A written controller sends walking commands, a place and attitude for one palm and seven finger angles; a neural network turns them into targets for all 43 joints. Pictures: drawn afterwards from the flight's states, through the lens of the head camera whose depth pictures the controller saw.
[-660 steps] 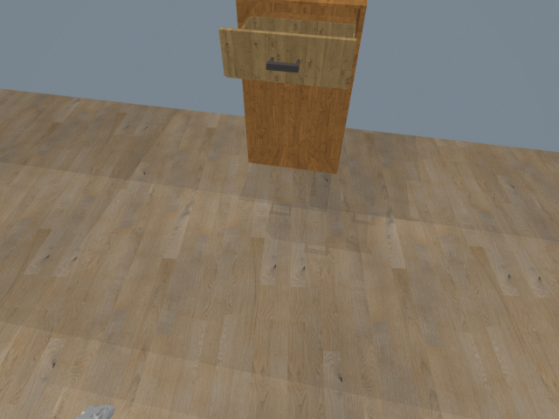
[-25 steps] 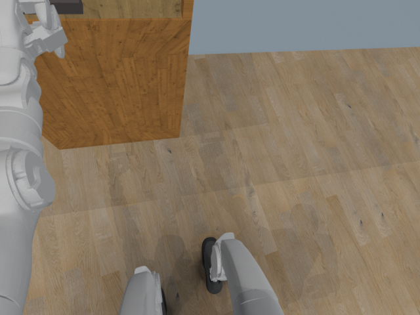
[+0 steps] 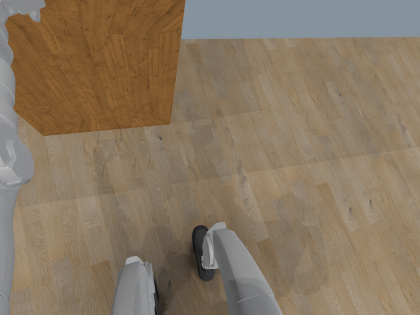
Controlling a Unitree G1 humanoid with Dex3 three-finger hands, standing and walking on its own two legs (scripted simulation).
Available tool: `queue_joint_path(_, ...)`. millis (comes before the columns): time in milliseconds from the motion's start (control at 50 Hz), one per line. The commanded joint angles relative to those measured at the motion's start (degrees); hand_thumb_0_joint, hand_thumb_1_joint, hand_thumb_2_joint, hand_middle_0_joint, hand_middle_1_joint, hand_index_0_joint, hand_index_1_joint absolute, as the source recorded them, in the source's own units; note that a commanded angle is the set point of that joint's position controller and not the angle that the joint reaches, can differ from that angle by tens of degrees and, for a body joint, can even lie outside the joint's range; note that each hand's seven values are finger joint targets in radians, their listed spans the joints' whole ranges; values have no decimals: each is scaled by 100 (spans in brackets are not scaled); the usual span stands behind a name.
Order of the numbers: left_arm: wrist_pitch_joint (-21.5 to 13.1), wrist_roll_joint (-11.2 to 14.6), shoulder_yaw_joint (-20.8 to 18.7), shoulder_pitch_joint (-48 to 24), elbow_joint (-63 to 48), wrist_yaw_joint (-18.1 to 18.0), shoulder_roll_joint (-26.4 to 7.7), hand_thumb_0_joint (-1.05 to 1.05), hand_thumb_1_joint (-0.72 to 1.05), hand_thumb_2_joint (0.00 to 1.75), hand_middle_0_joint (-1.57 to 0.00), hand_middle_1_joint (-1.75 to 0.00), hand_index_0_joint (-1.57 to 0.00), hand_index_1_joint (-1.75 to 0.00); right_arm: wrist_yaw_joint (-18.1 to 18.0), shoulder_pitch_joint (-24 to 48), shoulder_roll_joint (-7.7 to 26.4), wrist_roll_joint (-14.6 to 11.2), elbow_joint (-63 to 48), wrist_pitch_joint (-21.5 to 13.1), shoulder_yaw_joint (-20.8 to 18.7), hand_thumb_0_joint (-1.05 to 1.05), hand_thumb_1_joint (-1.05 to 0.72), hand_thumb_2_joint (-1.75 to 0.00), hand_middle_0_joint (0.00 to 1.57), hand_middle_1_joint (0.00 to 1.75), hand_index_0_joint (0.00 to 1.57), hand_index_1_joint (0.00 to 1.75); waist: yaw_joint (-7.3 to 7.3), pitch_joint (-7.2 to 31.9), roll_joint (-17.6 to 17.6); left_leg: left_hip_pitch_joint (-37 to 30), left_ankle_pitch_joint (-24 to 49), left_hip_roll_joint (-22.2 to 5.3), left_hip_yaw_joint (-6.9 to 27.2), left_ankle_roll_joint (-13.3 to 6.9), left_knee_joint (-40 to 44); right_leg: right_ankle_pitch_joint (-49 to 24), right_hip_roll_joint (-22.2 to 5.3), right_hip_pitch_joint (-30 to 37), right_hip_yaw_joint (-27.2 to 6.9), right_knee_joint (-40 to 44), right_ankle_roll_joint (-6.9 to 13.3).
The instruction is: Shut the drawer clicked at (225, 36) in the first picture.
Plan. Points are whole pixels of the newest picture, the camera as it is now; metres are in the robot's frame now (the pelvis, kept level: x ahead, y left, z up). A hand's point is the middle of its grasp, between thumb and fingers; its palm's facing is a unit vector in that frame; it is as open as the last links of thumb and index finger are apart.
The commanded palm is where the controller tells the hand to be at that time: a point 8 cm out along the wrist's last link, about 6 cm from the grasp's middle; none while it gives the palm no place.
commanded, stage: pull the fist back off the drawer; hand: left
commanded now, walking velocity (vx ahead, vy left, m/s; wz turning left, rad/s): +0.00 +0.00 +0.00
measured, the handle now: out of the picture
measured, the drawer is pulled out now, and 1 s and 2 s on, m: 0.00 0.00 0.00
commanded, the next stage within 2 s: draw the hand back to the body in 0.46 s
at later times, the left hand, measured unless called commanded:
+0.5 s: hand out of the picture +0.61 +0.12 +0.09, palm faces -0.02 -1.00 -0.05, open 3.3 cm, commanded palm +0.58 +0.16 +0.09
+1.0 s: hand out of the picture +0.48 +0.17 +0.16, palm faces -0.01 -1.00 -0.05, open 3.3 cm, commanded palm +0.44 +0.22 +0.17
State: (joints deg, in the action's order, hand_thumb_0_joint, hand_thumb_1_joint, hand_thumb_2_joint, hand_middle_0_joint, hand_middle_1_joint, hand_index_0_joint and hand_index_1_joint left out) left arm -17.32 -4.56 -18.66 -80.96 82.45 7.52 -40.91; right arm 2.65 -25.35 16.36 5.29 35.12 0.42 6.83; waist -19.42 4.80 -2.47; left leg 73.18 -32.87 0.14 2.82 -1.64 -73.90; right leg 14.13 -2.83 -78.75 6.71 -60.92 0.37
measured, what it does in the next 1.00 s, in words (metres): rises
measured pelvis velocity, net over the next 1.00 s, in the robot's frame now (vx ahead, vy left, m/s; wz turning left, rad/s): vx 0.08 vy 0.00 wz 0.00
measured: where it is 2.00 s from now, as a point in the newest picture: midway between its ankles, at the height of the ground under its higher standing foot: (178, 287)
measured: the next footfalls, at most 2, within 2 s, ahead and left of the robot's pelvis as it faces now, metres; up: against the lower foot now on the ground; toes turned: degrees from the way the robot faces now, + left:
none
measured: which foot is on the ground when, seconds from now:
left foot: down 0.00-1.00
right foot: down 0.00-1.00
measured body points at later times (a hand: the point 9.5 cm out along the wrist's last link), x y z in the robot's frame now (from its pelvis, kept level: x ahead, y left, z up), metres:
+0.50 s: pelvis +0.03 +0.00 +0.02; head +0.22 +0.01 +0.43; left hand +0.61 +0.18 +0.09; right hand -0.01 -0.25 -0.08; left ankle +0.00 +0.10 -0.62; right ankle +0.12 -0.13 -0.62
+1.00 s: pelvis +0.08 +0.00 +0.09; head +0.17 +0.00 +0.53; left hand +0.47 +0.23 +0.16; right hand +0.18 -0.26 -0.03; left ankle +0.00 +0.10 -0.62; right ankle +0.12 -0.13 -0.62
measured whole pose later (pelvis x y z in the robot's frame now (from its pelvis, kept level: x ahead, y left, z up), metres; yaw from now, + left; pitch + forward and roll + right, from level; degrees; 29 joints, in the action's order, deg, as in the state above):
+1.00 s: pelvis +0.08 +0.00 +0.09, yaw +0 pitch +17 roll -2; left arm -17.6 10.9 -12.7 -20.8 30.2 10.5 -16.1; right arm 1.8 -19.4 16.4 -1.0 30.3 1.2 0.6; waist -3.2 7.2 -2.6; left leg 33.1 -29.5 0.1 -0.1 -1.6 -45.9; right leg 15.5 -1.5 -43.1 3.6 -41.9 -0.6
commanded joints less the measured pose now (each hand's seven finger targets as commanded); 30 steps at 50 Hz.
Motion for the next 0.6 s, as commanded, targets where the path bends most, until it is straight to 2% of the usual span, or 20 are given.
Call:
queue_joint_path(0,-429,87,-17,-3622,-1670,-164,-539,0,90,90,-140,-160,-140,-160,-1,-1500,1239,41,-16,30,-466,0,-90,-90,20,30,20,30,-522,3304,-1787,-1897,1221,-95,484,120,1308,237,423,2284,-348,419,154)
queue_joint_path(60,-446,108,-106,-3346,-1735,-168,-566,0,90,90,-140,-160,-140,-160,46,-1505,1209,37,-76,78,-486,0,-90,-90,20,30,20,30,-422,3336,-1659,-1827,1276,-81,382,85,1307,183,424,2525,-392,464,151)
queue_joint_path(80,-499,113,-134,-3243,-1820,-160,-565,0,90,90,-140,-160,-140,-160,60,-1502,1199,47,-115,83,-488,0,-90,-90,20,30,20,30,-356,3420,-1794,-1944,1389,-69,381,107,1330,96,428,2575,-378,439,176)
queue_joint_path(120,-533,162,-250,-2880,-1900,-138,-616,0,90,90,-140,-160,-140,-160,95,-1495,1188,28,-141,120,-513,0,-90,-90,20,30,20,30,-213,3501,-1714,-2013,1554,-81,359,137,1368,-2,433,2783,-382,461,186)
queue_joint_path(200,-565,212,-134,-2297,-1920,-113,-336,0,90,90,-140,-160,-140,-160,118,-1392,1153,-32,-205,198,-537,0,-90,-90,20,30,20,30,-97,3208,-1478,-1997,1518,-96,310,109,1498,18,437,2848,-368,508,176)
queue_joint_path(220,-558,260,-250,-2211,-1945,-134,-398,0,90,90,-140,-160,-140,-160,117,-1375,1155,-41,-230,210,-545,0,-90,-90,20,30,20,30,-95,3144,-1314,-1856,1462,-87,233,60,1487,15,436,2988,-413,557,163)
queue_joint_path(240,-591,266,-407,-2108,-2051,-154,-592,0,90,90,-140,-160,-140,-160,107,-1378,1156,-52,-255,225,-549,0,-90,-90,20,30,20,30,-21,3210,-1201,-1761,1492,-81,195,38,1501,-46,433,3228,-450,572,161)
queue_joint_path(260,-647,265,-377,-1974,-2204,-152,-533,0,90,90,-140,-160,-140,-160,110,-1386,1133,-65,-298,238,-570,0,-90,-90,20,30,20,30,51,3382,-1150,-1853,1608,-71,193,45,1547,-162,432,3411,-449,568,162)
queue_joint_path(280,-710,279,-354,-1739,-2311,-141,-417,0,90,90,-140,-160,-140,-160,125,-1353,1116,-61,-358,237,-588,0,-90,-90,20,30,20,30,143,3538,-1341,-2066,1806,-66,175,72,1546,-312,435,3394,-439,527,187)
queue_joint_path(300,-725,318,-302,-1583,-2297,-143,-279,0,90,90,-140,-160,-140,-160,129,-1332,1097,-74,-333,254,-603,0,-90,-90,20,30,20,30,144,3494,-1270,-2117,1941,-76,165,95,1557,-428,430,3421,-437,538,179)
queue_joint_path(320,-756,354,-486,-1359,-2346,-159,-425,0,90,90,-140,-160,-140,-160,124,-1345,1103,-80,-348,285,-619,0,-90,-90,20,30,20,30,239,3447,-1112,-2121,2065,-83,140,102,1590,-564,437,3591,-430,541,176)
queue_joint_path(340,-767,404,-443,-1127,-2383,-152,-278,0,90,90,-140,-160,-140,-160,129,-1316,1094,-98,-396,313,-640,0,-90,-90,20,30,20,30,265,3477,-976,-2110,2112,-75,100,83,1619,-682,443,3752,-452,563,167)
queue_joint_path(360,-783,418,-466,-1058,-2426,-151,-282,0,90,90,-140,-160,-140,-160,124,-1271,1083,-109,-408,332,-645,0,-90,-90,20,30,20,30,287,3437,-891,-2039,2123,-78,65,70,1623,-756,433,3823,-460,566,163)
queue_joint_path(380,-815,423,-392,-1118,-2428,-148,-210,0,90,90,-140,-160,-140,-160,116,-1255,1064,-110,-409,345,-643,0,-90,-90,20,30,20,30,251,3338,-933,-2054,2157,-67,47,63,1615,-816,438,3787,-464,562,172)
queue_joint_path(420,-836,417,-455,-1084,-2379,-176,-273,0,90,90,-140,-160,-140,-160,87,-1253,1069,-123,-375,385,-651,0,-90,-90,20,30,20,30,260,3150,-805,-1962,2126,-66,44,60,1651,-806,432,3844,-476,580,154)
queue_joint_path(460,-913,413,-580,-936,-2507,-220,-346,0,90,90,-140,-160,-140,-160,70,-1247,1050,-122,-415,404,-681,0,-90,-90,20,30,20,30,344,3383,-783,-2048,2345,-52,1,68,1635,-1066,423,4043,-504,546,154)
queue_joint_path(500,-1025,419,-521,-791,-2612,-222,-200,0,90,90,-140,-160,-140,-160,68,-1248,1021,-116,-429,415,-715,0,-90,-90,20,30,20,30,391,3569,-936,-2355,2786,-52,9,128,1605,-1388,422,4047,-492,488,157)
queue_joint_path(540,-1055,460,-496,-710,-2614,-201,-94,0,90,90,-140,-160,-140,-160,55,-1232,1008,-111,-405,457,-739,0,-90,-90,20,30,20,30,369,3488,-774,-2354,2965,-68,-13,133,1566,-1581,417,4094,-498,483,142)
queue_joint_path(560,-1064,511,-690,-290,-2806,-178,-243,0,90,90,-140,-160,-140,-160,62,-1240,1017,-140,-494,480,-762,0,-90,-90,20,30,20,30,588,3709,-705,-2399,3060,-45,-59,136,1655,-1731,416,4463,-516,509,157)
queue_joint_path(580,-1103,591,-780,-10,-3203,-136,-316,0,90,90,-140,-160,-140,-160,58,-1187,1013,-157,-622,489,-780,0,-90,-90,20,30,20,30,740,4079,-924,-2700,3405,-27,-98,156,1732,-2050,417,4767,-534,517,176)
